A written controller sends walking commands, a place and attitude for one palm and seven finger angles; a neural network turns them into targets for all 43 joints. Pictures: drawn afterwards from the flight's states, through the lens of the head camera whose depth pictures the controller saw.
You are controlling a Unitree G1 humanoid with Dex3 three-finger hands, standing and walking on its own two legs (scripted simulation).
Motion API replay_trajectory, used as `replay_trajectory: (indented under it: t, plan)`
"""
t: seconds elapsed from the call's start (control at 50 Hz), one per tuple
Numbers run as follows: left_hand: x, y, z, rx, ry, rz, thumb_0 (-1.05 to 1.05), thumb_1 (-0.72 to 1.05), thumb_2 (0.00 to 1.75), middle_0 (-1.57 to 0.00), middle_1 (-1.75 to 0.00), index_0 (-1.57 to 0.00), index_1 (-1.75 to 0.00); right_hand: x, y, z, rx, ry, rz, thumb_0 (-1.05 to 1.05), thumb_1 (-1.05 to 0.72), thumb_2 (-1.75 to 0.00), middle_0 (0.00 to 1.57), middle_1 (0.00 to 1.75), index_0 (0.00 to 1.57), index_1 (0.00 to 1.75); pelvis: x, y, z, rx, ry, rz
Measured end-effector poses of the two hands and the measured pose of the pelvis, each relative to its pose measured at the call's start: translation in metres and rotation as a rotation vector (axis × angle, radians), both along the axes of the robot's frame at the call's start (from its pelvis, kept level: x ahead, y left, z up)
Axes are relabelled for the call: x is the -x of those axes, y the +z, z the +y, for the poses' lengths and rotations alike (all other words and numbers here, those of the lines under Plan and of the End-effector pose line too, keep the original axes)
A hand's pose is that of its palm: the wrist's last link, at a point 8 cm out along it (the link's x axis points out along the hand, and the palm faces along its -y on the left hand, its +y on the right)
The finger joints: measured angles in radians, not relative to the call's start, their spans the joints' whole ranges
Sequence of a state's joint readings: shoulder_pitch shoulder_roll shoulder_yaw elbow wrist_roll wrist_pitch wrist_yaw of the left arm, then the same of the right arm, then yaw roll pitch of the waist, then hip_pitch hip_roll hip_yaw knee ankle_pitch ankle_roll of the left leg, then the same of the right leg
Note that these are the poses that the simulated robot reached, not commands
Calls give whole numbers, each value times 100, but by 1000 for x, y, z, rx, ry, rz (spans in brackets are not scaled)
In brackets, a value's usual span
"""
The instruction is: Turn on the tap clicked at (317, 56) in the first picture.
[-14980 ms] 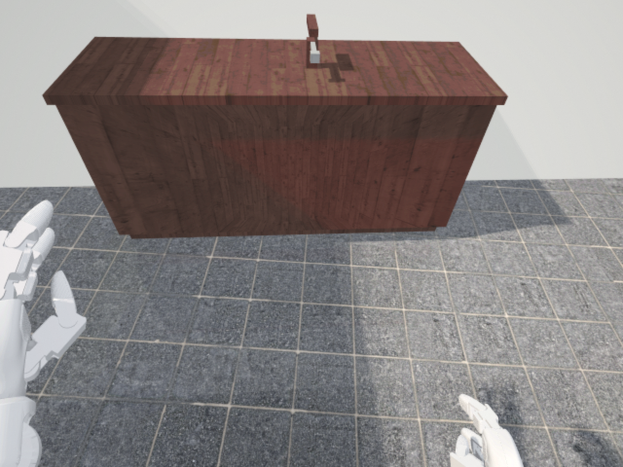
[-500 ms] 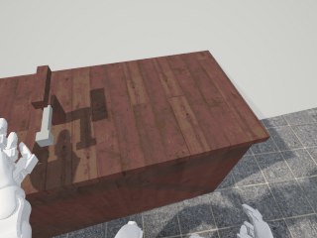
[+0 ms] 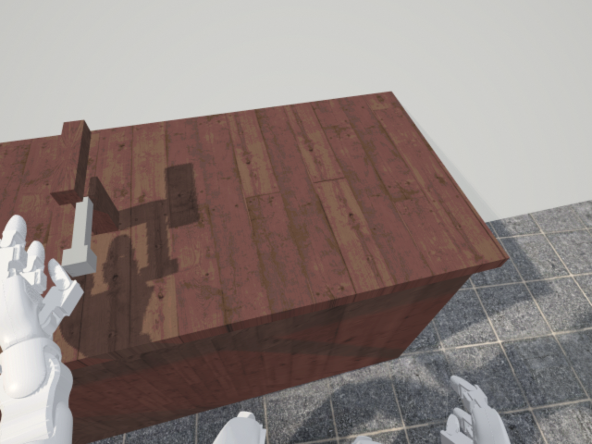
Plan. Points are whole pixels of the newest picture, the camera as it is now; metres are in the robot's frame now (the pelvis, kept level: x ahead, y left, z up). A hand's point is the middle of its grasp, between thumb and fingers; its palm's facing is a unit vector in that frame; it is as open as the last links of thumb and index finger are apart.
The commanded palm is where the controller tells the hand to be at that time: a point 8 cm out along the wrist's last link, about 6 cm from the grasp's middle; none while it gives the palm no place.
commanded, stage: push the lever round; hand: left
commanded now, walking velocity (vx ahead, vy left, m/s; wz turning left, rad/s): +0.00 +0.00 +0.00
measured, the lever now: (79, 261) +0.31 +0.30 +0.07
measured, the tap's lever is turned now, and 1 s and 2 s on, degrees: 1 23 50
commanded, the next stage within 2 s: none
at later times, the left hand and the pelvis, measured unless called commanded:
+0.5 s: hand (98, 282) +0.29 +0.28 +0.06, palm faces +0.54 -0.84 -0.08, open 7.7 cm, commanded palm +0.25 +0.30 +0.06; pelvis +0.00 +0.00 +0.00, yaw +0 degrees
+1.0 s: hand (122, 276) +0.30 +0.25 +0.06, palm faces +0.63 -0.77 -0.06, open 7.7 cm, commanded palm +0.26 +0.27 +0.06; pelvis +0.00 +0.00 +0.00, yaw +0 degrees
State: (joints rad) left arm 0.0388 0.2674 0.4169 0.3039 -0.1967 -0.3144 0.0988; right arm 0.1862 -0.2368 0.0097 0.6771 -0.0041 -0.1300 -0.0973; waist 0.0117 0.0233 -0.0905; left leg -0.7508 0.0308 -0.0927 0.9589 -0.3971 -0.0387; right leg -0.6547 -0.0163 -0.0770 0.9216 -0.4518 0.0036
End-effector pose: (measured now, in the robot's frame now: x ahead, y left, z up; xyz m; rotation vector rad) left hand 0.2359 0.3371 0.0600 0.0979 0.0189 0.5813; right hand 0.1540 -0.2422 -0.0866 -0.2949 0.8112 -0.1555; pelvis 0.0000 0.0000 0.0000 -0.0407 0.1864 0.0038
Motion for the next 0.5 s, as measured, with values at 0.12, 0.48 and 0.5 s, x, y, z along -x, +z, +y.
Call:
replay_trajectory:
  t: [0.12,0.48,0.5]
  plan:
    - [-2,-1,-4,-4,-9,-6,1,90,90,-15,-15,-16,-15,0,-3,-3,7,-4,15,1,-90,-90,21,30,20,30,-1,-1,-1,2,3,4]
    - [-7,1,-26,7,-10,-15,3,93,91,-15,-15,-16,-15,-4,1,0,-20,-1,-13,1,-90,-90,21,30,20,30,-2,1,-3,-2,0,-12]
    - [-6,2,-27,7,-6,-19,3,92,91,-15,-15,-16,-15,-4,2,0,-22,1,-14,1,-90,-90,21,30,20,30,-2,1,-3,-2,0,-13]
